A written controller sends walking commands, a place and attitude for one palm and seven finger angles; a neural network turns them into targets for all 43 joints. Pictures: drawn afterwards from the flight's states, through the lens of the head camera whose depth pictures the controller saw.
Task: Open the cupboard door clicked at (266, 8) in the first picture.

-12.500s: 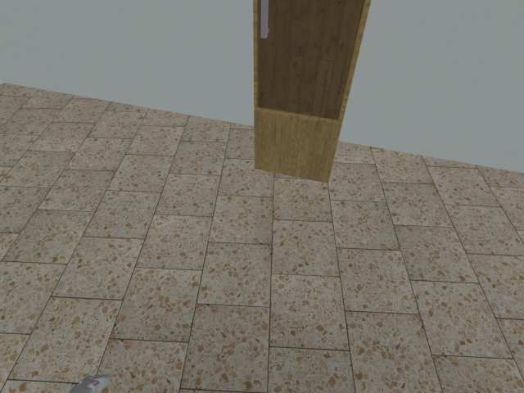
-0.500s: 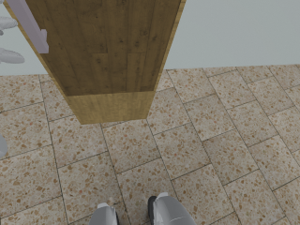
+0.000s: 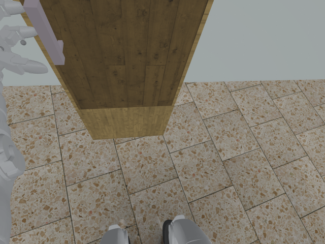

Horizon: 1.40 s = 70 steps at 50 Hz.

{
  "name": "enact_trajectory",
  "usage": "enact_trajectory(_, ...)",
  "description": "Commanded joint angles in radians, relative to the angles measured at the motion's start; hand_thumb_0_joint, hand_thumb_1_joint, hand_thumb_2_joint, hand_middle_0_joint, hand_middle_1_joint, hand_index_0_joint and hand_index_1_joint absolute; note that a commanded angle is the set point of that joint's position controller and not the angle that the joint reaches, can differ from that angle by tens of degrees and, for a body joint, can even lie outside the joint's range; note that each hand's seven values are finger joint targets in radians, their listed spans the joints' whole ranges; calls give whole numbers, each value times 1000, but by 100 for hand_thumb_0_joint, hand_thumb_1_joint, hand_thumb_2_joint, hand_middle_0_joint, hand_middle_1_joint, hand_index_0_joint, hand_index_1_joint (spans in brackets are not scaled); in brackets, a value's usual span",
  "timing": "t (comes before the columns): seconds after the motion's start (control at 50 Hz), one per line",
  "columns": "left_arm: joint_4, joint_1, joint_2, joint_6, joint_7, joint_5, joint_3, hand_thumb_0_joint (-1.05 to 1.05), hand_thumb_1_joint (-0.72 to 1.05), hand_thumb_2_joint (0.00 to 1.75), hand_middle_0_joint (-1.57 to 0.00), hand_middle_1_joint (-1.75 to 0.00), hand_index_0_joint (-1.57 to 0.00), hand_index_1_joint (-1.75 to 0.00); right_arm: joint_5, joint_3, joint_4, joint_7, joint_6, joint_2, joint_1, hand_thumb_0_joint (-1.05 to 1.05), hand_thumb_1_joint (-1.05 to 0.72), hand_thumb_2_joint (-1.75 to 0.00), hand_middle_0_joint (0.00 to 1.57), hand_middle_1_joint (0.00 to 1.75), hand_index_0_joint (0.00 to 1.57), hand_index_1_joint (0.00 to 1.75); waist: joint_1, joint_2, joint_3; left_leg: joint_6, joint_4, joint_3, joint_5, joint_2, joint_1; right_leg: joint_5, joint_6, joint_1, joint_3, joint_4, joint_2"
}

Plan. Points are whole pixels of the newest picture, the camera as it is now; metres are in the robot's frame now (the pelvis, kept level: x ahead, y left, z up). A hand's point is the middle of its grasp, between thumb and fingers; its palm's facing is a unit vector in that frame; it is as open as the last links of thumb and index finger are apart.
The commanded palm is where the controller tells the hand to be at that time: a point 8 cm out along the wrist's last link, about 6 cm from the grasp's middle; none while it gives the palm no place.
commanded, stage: slide the fingers in behind the handle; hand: left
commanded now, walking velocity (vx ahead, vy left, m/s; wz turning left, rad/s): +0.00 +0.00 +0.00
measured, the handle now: (48, 29) +0.57 +0.19 +0.11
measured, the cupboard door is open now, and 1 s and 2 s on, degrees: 0 1 1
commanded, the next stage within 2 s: move the hooked fingers beside the handle in 1.12 s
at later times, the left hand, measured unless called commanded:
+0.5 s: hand (28, 46) +0.53 +0.23 +0.11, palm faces +0.05 -1.00 +0.00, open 14.7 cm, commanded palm +0.51 +0.23 +0.11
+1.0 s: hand (35, 50) +0.52 +0.21 +0.11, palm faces +0.09 -1.00 -0.03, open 15.4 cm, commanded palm +0.51 +0.20 +0.11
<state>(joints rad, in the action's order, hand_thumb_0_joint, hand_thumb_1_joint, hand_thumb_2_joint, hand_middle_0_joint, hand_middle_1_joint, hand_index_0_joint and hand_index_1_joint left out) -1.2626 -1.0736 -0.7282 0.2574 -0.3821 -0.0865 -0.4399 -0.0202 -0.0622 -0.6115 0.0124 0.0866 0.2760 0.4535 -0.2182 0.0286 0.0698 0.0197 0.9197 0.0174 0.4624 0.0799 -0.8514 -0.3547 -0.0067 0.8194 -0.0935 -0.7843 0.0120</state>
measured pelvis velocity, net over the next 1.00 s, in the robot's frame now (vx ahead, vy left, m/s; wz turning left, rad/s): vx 0.00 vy -0.01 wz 0.11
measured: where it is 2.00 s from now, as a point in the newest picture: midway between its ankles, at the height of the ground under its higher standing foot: outside the picture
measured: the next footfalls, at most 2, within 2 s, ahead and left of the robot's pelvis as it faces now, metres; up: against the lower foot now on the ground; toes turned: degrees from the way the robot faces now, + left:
none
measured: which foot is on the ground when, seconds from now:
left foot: down 0.00-1.00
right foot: down 0.00-1.00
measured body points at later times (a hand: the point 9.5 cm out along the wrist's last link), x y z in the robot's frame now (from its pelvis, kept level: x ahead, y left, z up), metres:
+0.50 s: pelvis +0.01 +0.00 +0.00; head +0.14 +0.03 +0.43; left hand +0.52 +0.28 +0.11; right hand -0.01 -0.26 -0.10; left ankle -0.03 +0.10 -0.69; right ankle +0.00 -0.13 -0.69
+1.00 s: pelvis +0.00 -0.01 +0.00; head +0.14 +0.02 +0.43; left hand +0.51 +0.27 +0.11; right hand +0.01 -0.27 -0.11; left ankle -0.03 +0.10 -0.69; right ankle +0.00 -0.14 -0.69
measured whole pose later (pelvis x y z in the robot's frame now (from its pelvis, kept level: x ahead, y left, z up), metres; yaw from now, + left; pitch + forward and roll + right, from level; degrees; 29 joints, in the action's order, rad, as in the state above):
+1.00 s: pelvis +0.00 -0.01 +0.00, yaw +7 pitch +21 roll -4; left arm -1.22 -1.10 -0.51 0.29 -0.17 -0.16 -0.20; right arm -0.05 -0.02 -0.72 -0.03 0.01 0.26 0.41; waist -0.15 0.04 0.07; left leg 0.00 0.93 -0.08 0.45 0.02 -0.84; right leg -0.40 0.00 0.78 -0.11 -0.82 0.00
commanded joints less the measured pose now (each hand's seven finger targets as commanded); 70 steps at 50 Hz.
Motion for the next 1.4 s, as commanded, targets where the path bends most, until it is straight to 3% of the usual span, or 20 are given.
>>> enact_trajectory(0.0, 240, -468, -157, 76, -12, -12, 30, 0, -50, 30, -30, -120, -30, -120, 0, 81, 7, 8, -6, 200, 228, 0, -90, -90, 20, 30, 20, 30, -34, 217, 496, 1, -65, -86, -648, -25, 482, 390, 21, -120, 27, 35, 56)
enact_trajectory(0.04, 233, -469, -91, 74, -8, -14, 75, 0, -50, 30, -30, -120, -30, -120, 0, 82, 3, 4, -8, 194, 219, 0, -90, -90, 20, 30, 20, 30, -42, 228, 482, -3, -61, -89, -658, -23, 503, 373, 21, -88, 24, 37, 56)
enact_trajectory(0.16, 245, -483, -55, 78, 6, -22, 85, 0, -50, 30, -30, -120, -30, -120, -4, 87, -8, 0, -13, 194, 217, 0, -90, -90, 20, 30, 20, 30, -45, 183, 492, -2, -61, -93, -654, -26, 490, 392, 22, -114, 23, 33, 56)
enact_trajectory(0.2, 273, -491, -38, 87, 8, -27, 90, 0, -50, 30, -30, -120, -30, -120, -5, 89, -10, -3, -17, 191, 215, 0, -90, -90, 20, 30, 20, 30, -38, 233, 532, -7, -57, -96, -700, -26, 534, 405, 24, -108, 24, 29, 55)
enact_trajectory(0.32, 285, -483, 36, 94, 20, -34, 138, 0, -50, 30, -30, -120, -30, -120, -6, 94, -23, -10, -19, 184, 203, 0, -90, -90, 20, 30, 20, 30, -41, 202, 493, -11, -63, -105, -711, -23, 543, 394, 25, -97, 16, 33, 57)
enact_trajectory(0.36, 307, -465, 70, 99, 27, -34, 158, 0, -50, 30, -30, -120, -30, -120, -7, 96, -19, -15, -22, 179, 197, 0, -90, -90, 20, 30, 20, 30, -29, 238, 522, -14, -64, -103, -729, -25, 571, 395, 27, -100, 16, 34, 56)
enact_trajectory(0.42, 300, -486, 102, 103, 37, -31, 183, 0, -50, 30, -30, -120, -30, -120, -9, 99, -31, -16, -25, 177, 194, 0, -90, -90, 20, 30, 20, 30, -43, 231, 504, -16, -62, -108, -721, -25, 575, 383, 25, -76, 14, 34, 56)
enact_trajectory(0.46, 262, -505, 136, 96, 43, -31, 210, 0, -50, 30, -30, -120, -30, -120, -8, 97, -37, -16, -29, 178, 191, 0, -90, -90, 20, 30, 20, 30, -61, 163, 447, -7, -70, -108, -637, -30, 522, 357, 24, -77, 11, 41, 57)
enact_trajectory(0.52, 302, -524, 170, 111, 52, -27, 235, 0, -50, 30, -30, -120, -30, -120, -11, 102, -43, -19, -39, 173, 193, 0, -90, -90, 20, 30, 20, 30, -50, 233, 514, -18, -63, -117, -710, -30, 592, 368, 28, -64, 12, 31, 54)
enact_trajectory(0.56, 291, -538, 224, 107, 56, -30, 273, 0, -50, 30, -30, -120, -30, -120, -14, 102, -55, -23, -44, 169, 188, 0, -90, -90, 20, 30, 20, 30, -63, 228, 488, -18, -60, -117, -693, -30, 592, 355, 27, -41, 9, 35, 55)
enact_trajectory(0.66, 277, -577, 261, 106, 72, -26, 299, 0, -50, 30, -30, -120, -30, -120, -15, 104, -67, -24, -55, 171, 187, 0, -90, -90, 20, 30, 20, 30, -83, 190, 468, -13, -62, -122, -639, -34, 563, 339, 26, -35, 7, 32, 52)
enact_trajectory(0.72, 317, -592, 323, 118, 79, -24, 342, 0, -50, 30, -30, -120, -30, -120, -20, 109, -76, -33, -65, 163, 185, 0, -90, -90, 20, 30, 20, 30, -72, 269, 523, -27, -51, -140, -740, -30, 646, 342, 30, -2, 3, 19, 53)
enact_trajectory(0.78, 307, -583, 302, 118, 87, -27, 326, 0, -50, 30, -30, -120, -30, -120, -22, 111, -80, -32, -69, 169, 188, 0, -90, -90, 20, 30, 20, 30, -78, 210, 527, -21, -50, -140, -722, -34, 623, 357, 29, -27, 5, 20, 56)
enact_trajectory(0.88, 306, -633, 374, 112, 88, -30, 377, 0, -50, 30, -30, -120, -30, -120, -21, 108, -89, -33, -83, 162, 174, 0, -90, -90, 20, 30, 20, 30, -92, 223, 489, -16, -53, -135, -671, -43, 608, 341, 30, -9, 5, 20, 55)
enact_trajectory(1.08, 345, -604, 341, 128, 75, -47, 349, 0, -50, 30, -30, -120, -30, -120, -19, 108, -81, -35, -100, 162, 161, 0, -90, -90, 20, 30, 20, 30, -66, 200, 556, -10, -47, -124, -709, -57, 611, 406, 33, -75, 15, 11, 57)
enact_trajectory(1.12, 323, -601, 327, 126, 78, -40, 343, 0, -50, 30, -30, -120, -30, -120, -16, 106, -86, -36, -98, 162, 155, 0, -90, -90, 20, 30, 20, 30, -65, 195, 530, -9, -45, -118, -667, -59, 589, 393, 31, -65, 17, 15, 57)
enact_trajectory(1.16, 283, -616, 312, 117, 85, -32, 335, 0, -50, 30, -30, -120, -30, -120, -14, 103, -90, -31, -99, 165, 154, 0, -90, -90, 20, 30, 20, 30, -84, 135, 469, 0, -48, -107, -559, -65, 516, 380, 29, -75, 19, 24, 55)
enact_trajectory(1.28, 293, -616, 211, 130, 77, -21, 272, 0, -50, 30, -30, -120, -30, -120, -14, 99, -79, -23, -104, 169, 161, 0, -90, -90, 20, 30, 20, 30, -60, 195, 535, 3, -39, -98, -584, -73, 510, 405, 35, -106, 35, 4, 48)
enact_trajectory(1.32, 306, -610, 219, 132, 63, -22, 282, 0, -50, 30, -30, -120, -30, -120, -12, 99, -77, -23, -104, 165, 155, 0, -90, -90, 20, 30, 20, 30, -57, 218, 555, -2, -36, -101, -626, -65, 547, 409, 32, -92, 35, 5, 50)
enact_trajectory(1.38, 288, -598, 192, 126, 52, -36, 261, 0, -50, 30, -30, -120, -30, -120, -9, 95, -69, -18, -103, 170, 155, 0, -90, -90, 20, 30, 20, 30, -58, 186, 522, 1, -44, -102, -586, -64, 512, 393, 35, -107, 30, 9, 52)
